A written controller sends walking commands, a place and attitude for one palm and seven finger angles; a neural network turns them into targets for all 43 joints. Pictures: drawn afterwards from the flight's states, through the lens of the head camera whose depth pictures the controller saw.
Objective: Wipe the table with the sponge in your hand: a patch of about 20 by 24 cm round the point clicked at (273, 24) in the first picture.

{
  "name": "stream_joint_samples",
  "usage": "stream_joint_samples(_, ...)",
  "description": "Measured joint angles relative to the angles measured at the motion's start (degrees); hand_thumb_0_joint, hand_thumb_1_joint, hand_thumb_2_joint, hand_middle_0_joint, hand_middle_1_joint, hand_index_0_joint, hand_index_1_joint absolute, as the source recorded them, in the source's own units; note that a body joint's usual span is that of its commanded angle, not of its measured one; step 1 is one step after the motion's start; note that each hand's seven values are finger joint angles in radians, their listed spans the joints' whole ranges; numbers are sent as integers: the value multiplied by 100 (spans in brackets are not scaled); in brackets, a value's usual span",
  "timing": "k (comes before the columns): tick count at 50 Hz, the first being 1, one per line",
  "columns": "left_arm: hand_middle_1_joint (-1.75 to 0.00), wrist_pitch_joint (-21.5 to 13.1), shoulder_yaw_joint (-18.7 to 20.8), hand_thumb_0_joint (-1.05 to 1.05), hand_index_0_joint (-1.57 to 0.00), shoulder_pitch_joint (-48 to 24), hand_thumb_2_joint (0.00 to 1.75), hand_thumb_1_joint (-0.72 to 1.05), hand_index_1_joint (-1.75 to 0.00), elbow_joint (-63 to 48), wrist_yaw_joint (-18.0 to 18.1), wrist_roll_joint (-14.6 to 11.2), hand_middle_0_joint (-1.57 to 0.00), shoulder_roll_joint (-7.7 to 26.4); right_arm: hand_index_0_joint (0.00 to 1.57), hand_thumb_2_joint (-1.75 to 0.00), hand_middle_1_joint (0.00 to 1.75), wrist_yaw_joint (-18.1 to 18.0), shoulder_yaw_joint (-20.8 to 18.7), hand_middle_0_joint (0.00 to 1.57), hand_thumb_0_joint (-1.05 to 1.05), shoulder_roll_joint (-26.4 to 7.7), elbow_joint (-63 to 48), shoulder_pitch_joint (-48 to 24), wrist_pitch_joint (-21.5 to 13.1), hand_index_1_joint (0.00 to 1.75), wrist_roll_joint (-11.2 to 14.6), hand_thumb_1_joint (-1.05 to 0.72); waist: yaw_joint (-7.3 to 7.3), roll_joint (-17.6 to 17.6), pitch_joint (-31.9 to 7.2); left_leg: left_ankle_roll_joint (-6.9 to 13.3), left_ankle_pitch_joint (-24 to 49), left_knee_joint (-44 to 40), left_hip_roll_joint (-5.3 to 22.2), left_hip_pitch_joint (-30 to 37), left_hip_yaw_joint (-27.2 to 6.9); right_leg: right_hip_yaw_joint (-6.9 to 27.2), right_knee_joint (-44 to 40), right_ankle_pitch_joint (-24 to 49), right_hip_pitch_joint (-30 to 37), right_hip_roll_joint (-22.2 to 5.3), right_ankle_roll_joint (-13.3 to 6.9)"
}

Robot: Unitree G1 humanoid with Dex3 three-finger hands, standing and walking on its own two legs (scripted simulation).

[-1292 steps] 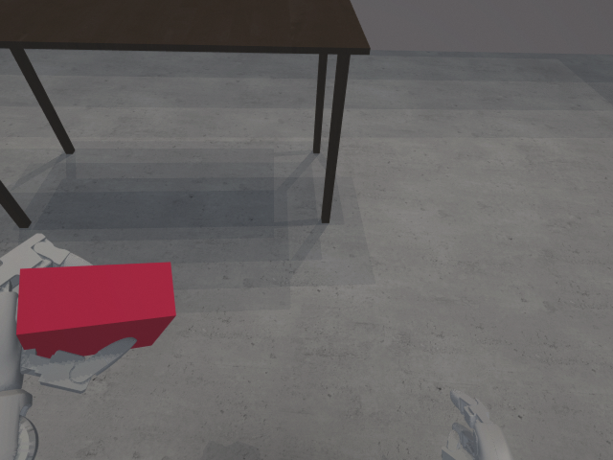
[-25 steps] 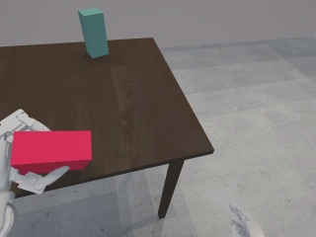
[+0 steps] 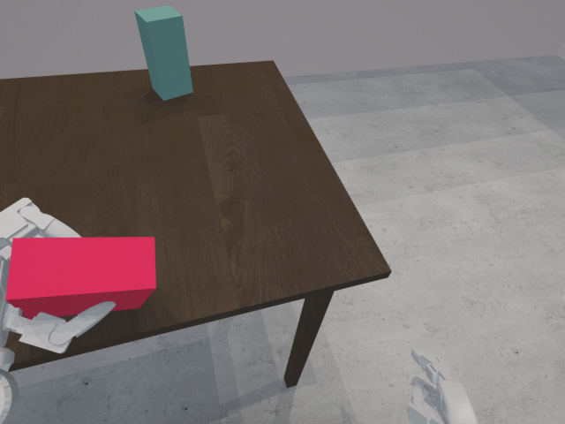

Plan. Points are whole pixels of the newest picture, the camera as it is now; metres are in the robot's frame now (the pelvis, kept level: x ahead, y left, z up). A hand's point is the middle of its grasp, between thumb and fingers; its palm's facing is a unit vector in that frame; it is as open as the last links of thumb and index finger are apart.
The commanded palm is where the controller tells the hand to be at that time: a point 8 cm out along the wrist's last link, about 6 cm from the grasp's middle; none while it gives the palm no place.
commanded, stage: look again from close up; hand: left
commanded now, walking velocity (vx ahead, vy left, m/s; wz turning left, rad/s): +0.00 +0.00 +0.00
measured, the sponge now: (108, 279) +0.23 +0.22 +0.14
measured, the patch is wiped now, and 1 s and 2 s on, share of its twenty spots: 0.00 0.00 0.00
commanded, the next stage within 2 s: shuffle to correct the standing spot in 0.06 s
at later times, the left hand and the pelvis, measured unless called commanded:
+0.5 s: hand (102, 259) +0.23 +0.22 +0.17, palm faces +0.31 -0.90 -0.31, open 9.6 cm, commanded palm +0.18 +0.25 +0.18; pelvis -0.01 -0.02 +0.00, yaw -5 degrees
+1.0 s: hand (140, 319) +0.18 +0.17 +0.15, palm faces +0.32 -0.88 -0.35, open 9.6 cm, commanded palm +0.15 +0.20 +0.18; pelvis -0.03 -0.07 +0.00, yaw -4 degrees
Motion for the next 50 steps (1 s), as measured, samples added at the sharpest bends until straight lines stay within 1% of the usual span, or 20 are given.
stream_joint_samples(8, -137, 143, -133, 0, -78, 42, 104, -45, -137, 99, 4, -9, -79, -181, 20, -90, 30, -49, -39, 21, 1, -27, -57, -46, 66, 30, 29, -91, 83, 28, 5, 34, 37, -89, -31, 64, -4, 2, -76, 26, 64, -31, 41)
stream_joint_samples(12, -137, 199, -155, 0, -78, -13, 104, -45, -137, 96, 9, 0, -79, -188, 20, -90, 30, -71, -36, 21, 1, 22, -48, -59, 94, 30, 32, -91, 127, -14, 33, 38, 50, -109, -34, 83, 11, 18, -77, 36, 69, -36, 48)
stream_joint_samples(15, -137, 208, -88, 0, -78, -87, 104, -45, -137, 68, 14, -2, -79, -153, 20, -90, 30, -72, -35, 21, 1, 111, -54, -82, 127, 30, 15, -91, 177, -96, 48, 43, 56, -131, -35, 84, 98, 104, 30, 10, -13, -37, 51)
stream_joint_samples(17, -137, 217, -35, 0, -78, -166, 104, -45, -137, 58, 17, 9, -79, -122, 20, -90, 30, -61, -39, 21, 1, 196, -72, -94, 163, 30, -18, -91, 203, -171, 60, 43, 64, -158, -40, 91, 174, 200, 215, -147, -116, -36, 84)
stream_joint_samples(20, -137, 258, -2, 0, -78, -295, 104, -45, -137, 45, 16, 52, -79, -130, 20, -90, 30, -17, -39, 21, 1, 319, -85, -100, 219, 30, -79, -91, 210, -229, 54, 21, 101, -248, -9, 106, 266, 357, 808, -686, -280, -36, 130)
stream_joint_samples(22, -137, 294, -18, 0, -78, -357, 104, -45, -137, 3, 13, 86, -79, -163, 20, -90, 30, 18, -39, 21, 1, 391, -93, -97, 256, 30, -121, -91, 193, -204, 40, -18, 149, -341, 72, 114, 304, 368, 1188, -922, -339, -52, 150)
stream_joint_samples(24, -137, 324, -21, 0, -78, -368, 104, -45, -137, -86, 0, 100, -79, -153, 20, -90, 30, 61, -27, 21, 1, 456, -102, -106, 293, 30, -138, -91, 155, -178, 36, -74, 195, -409, 187, 96, 334, 341, 1268, -994, -301, -89, 160)
stream_joint_samples(27, -137, 334, 12, 0, -78, -315, 104, -45, -137, -243, -41, 105, -79, -48, 21, -90, 30, 119, 7, 21, 1, 533, -167, -125, 363, 30, -135, -91, 77, -193, 56, -186, 198, -369, 376, -11, 391, 275, 815, -817, -70, -176, 143)
stream_joint_samples(29, -137, 332, 85, 0, -78, -232, 104, -45, -137, -353, -74, 90, -79, 93, 21, -90, 30, 137, 31, 21, 1, 559, -247, -133, 414, 30, -110, -91, 15, -261, 72, -274, 114, -162, 477, -177, 437, 275, 264, -294, 165, -254, 109)
stream_joint_samples(30, -137, 323, 129, 0, -78, -181, 104, -45, -137, -392, -85, 74, -79, 151, 21, -90, 30, 140, 36, 21, 1, 557, -270, -153, 436, 30, -96, -91, -12, -283, 85, -323, 50, -16, 542, -282, 455, 277, 83, -377, 228, -216, 161)
stream_joint_samples(32, -137, 319, 126, 0, -78, -114, 104, -45, -137, -413, -112, 20, -79, 150, 21, -90, 30, 127, 5, 21, 1, 477, -269, -194, 463, 30, -84, -91, -101, -183, 156, -402, -14, 176, 724, -418, 387, 208, 40, -484, 204, -37, 129)
stream_joint_samples(35, -137, 394, 94, 0, -78, 113, 104, -45, -137, -589, -97, -65, -79, 139, 21, -90, 30, 91, -110, 21, 1, 304, -279, -134, 493, 30, -20, -91, -223, -74, 205, -517, -44, 365, 871, -549, 250, 86, 143, -475, 135, 119, -4)
stream_joint_samples(39, -137, 406, 97, 0, -78, 595, 104, -45, -137, -956, -81, -169, -79, 142, 20, -90, 30, -30, -279, 21, 1, 37, -193, 41, 516, 30, 39, -91, -270, 44, 135, -624, -184, 664, 983, -632, 135, -14, 381, -603, 101, 237, -133)
stream_joint_samples(42, -137, 372, 81, 0, -78, 769, 104, -45, -137, -948, -27, -189, -79, 120, 20, -90, 30, -163, -377, 20, 1, -141, -46, 192, 507, 30, 85, -91, -261, 153, 43, -584, -266, 779, 983, -582, 52, -94, 449, -683, 201, 252, -177)
stream_joint_samples(45, -137, 364, 43, 0, -78, 697, 104, -45, -137, -595, 43, -153, -79, 9, 20, -90, 30, -297, -409, 20, 1, -252, 118, 291, 475, 30, 125, -91, -199, 235, -25, -589, -217, 660, 918, -400, 36, -117, 412, -696, 360, 189, -161)
stream_joint_samples(50, -137, 451, -80, 0, -78, 363, 104, -45, -137, 140, 113, -27, -79, -279, 20, -90, 30, -389, -325, 20, 1, -256, 222, 263, 373, 30, 111, -91, -84, 302, -6, -553, -18, 292, 763, -75, 106, -70, 267, -620, 584, 26, -61)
